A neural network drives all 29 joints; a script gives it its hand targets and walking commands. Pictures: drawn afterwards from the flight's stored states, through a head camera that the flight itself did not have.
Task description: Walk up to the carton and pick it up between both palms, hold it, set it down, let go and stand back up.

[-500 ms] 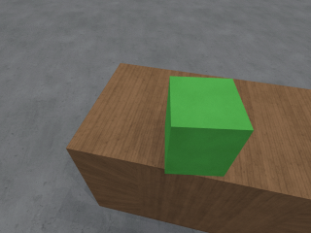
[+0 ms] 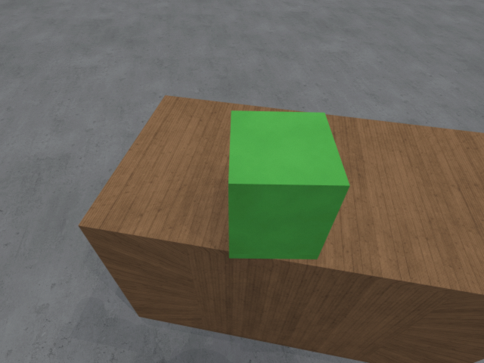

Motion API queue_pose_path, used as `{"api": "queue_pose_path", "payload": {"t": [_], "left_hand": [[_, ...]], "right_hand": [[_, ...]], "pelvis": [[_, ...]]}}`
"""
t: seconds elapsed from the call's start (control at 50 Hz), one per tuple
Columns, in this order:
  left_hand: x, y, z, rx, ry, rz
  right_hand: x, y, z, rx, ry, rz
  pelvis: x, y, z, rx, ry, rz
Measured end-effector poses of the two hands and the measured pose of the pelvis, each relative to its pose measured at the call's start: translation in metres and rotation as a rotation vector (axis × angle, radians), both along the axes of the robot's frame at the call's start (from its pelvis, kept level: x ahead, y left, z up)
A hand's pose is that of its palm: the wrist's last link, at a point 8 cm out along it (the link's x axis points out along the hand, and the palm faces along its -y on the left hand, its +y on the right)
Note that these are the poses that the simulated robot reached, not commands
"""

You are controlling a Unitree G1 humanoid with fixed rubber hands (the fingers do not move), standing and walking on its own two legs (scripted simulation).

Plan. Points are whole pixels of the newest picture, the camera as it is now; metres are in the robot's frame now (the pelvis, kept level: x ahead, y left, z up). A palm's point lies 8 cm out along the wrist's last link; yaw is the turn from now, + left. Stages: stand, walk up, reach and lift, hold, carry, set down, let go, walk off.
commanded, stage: walk up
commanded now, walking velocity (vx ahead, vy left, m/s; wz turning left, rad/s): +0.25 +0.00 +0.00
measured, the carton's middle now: (275, 187) +0.48 -0.07 +0.00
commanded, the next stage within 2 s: stand in 1.16 s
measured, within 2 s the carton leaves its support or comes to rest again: neither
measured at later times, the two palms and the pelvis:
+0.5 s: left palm out of the picture -0.01 +0.12 -0.15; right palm out of the picture +0.05 -0.26 -0.15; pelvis +0.04 -0.05 +0.00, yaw +1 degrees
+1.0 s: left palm out of the picture +0.01 +0.15 -0.15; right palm out of the picture +0.01 -0.23 -0.15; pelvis +0.05 -0.04 +0.00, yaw +0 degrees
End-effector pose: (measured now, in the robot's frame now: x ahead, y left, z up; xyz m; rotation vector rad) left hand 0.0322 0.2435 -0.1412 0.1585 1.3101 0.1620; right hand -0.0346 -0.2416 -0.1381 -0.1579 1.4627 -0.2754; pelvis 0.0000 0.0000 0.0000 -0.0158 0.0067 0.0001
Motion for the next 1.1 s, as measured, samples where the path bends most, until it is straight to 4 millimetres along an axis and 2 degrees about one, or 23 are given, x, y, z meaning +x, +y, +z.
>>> {"api": "queue_pose_path", "payload": {"t": [0.04,0.08,0.12,0.18,0.22,0.28,0.36,0.42,0.5,0.6,0.72,0.92,1.1], "left_hand": [[0.001,-0.01,0.004,0.024,-0.043,0.017],[-0.009,-0.024,0.001,0.05,-0.05,0.029],[-0.03,-0.042,0.002,0.044,-0.008,0.048],[-0.063,-0.068,0.01,0.01,0.108,0.067],[-0.075,-0.085,0.012,-0.013,0.166,0.058],[-0.081,-0.105,0.01,-0.056,0.201,0.049],[-0.073,-0.121,-0.001,-0.099,0.198,0.067],[-0.062,-0.124,-0.011,-0.125,0.189,0.083],[-0.042,-0.12,-0.013,-0.132,0.149,0.087],[-0.024,-0.102,-0.011,-0.092,0.132,0.061],[-0.011,-0.085,-0.007,-0.051,0.114,0.045],[-0.012,-0.086,-0.006,-0.058,0.136,0.042],[-0.025,-0.096,-0.007,-0.084,0.17,0.049]], "right_hand": [[0.002,-0.013,-0.009,0.019,0.004,0.004],[0.009,-0.026,-0.021,0.04,-0.006,0.016],[0.022,-0.032,-0.024,0.064,-0.031,0.034],[0.052,-0.034,-0.017,0.111,-0.115,0.035],[0.066,-0.033,-0.016,0.127,-0.147,0.036],[0.074,-0.027,-0.019,0.137,-0.127,0.045],[0.076,-0.02,-0.023,0.124,-0.064,0.064],[0.078,-0.019,-0.018,0.104,-0.045,0.077],[0.082,-0.018,-0.01,0.09,-0.05,0.085],[0.08,-0.015,-0.01,0.09,-0.061,0.062],[0.067,-0.005,-0.013,0.115,-0.034,0.046],[0.045,0.012,-0.014,0.156,0.021,0.034],[0.043,0.013,-0.012,0.152,0.03,0.033]], "pelvis": [[0.002,-0.012,-0.003,0.014,-0.003,-0.002],[0.003,-0.024,-0.011,0.03,-0.007,-0.004],[0.007,-0.032,-0.009,0.032,-0.017,0.011],[0.016,-0.04,0.001,0.047,-0.027,0.002],[0.019,-0.044,0.003,0.044,-0.028,0.003],[0.023,-0.047,0.002,0.032,-0.024,0.009],[0.029,-0.049,-0.004,0.009,-0.018,0.017],[0.034,-0.05,-0.007,0.013,-0.021,0.024],[0.039,-0.049,-0.002,0.022,-0.027,0.011],[0.044,-0.047,-0.001,0.023,-0.032,0.006],[0.046,-0.044,0.0,0.024,-0.034,0.004],[0.048,-0.041,0.001,0.025,-0.034,0.002],[0.048,-0.041,0.001,0.024,-0.033,0.002]]}}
